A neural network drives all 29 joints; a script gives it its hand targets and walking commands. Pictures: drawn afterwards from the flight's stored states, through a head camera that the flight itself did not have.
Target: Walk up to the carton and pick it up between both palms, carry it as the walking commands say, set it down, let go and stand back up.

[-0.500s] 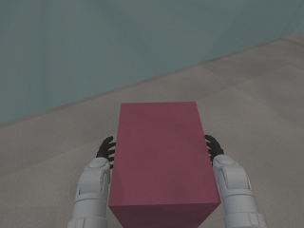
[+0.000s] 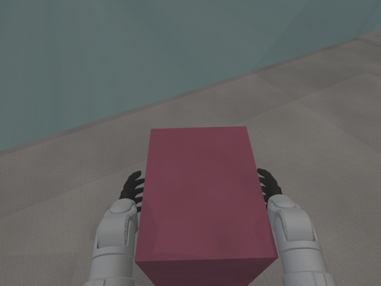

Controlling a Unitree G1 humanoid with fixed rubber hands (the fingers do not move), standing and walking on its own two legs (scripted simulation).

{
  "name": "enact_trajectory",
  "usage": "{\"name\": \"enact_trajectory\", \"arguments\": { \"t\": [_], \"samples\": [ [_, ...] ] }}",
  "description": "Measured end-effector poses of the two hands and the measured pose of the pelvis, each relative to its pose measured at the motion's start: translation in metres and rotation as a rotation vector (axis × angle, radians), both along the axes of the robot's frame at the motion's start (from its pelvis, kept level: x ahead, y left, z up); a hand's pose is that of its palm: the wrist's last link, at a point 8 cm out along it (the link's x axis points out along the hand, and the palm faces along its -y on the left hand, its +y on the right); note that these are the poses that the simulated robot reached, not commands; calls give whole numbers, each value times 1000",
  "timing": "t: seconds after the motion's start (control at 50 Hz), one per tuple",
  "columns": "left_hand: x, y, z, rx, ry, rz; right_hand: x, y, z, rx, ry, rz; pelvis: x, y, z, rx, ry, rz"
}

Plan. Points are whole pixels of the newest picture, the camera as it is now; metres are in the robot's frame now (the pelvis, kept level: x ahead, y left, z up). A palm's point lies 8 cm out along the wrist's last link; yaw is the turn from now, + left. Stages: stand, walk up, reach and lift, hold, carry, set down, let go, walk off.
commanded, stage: carry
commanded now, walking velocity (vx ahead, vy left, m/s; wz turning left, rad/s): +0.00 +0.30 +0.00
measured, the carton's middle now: (200, 210) +0.30 +0.00 -0.03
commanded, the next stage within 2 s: none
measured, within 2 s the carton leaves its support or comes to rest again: neither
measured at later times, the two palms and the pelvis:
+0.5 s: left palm (78, 206) +0.26 +0.24 +0.08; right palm (237, 218) +0.23 -0.07 +0.06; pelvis +0.00 +0.11 -0.02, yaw -6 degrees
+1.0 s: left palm out of the picture +0.22 +0.43 +0.06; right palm (134, 237) +0.20 +0.12 +0.06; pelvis -0.03 +0.29 -0.01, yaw -6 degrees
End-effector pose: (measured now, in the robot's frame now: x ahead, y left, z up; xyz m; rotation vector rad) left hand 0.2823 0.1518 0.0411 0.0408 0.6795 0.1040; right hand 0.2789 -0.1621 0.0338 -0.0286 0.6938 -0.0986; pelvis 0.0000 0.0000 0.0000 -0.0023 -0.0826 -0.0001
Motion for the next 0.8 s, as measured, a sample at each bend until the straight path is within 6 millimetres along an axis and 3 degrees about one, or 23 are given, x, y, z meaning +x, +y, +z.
{"name": "enact_trajectory", "arguments": {
  "t": [0.12,0.22,0.38,0.58,0.7,0.8],
  "samples": [
    [16,11,20,-24,-87,22,15,12,20,4,-89,-17,-4,19,-5,14,90,-8],
    [18,37,32,-77,-135,40,14,38,36,26,-143,-71,1,48,-9,34,141,-16],
    [-8,78,37,-120,-105,51,-20,81,38,111,-119,-174,1,87,-13,1,166,-78],
    [-30,95,42,-48,-64,-14,-66,102,19,152,-76,-236,-5,128,-21,1,154,-80],
    [-50,131,34,-103,-8,20,-75,136,35,107,-23,-217,-10,155,-7,47,144,-91],
    [-48,179,44,-97,-54,28,-69,183,45,99,-65,-193,-18,200,-7,54,159,-66]
  ]
}}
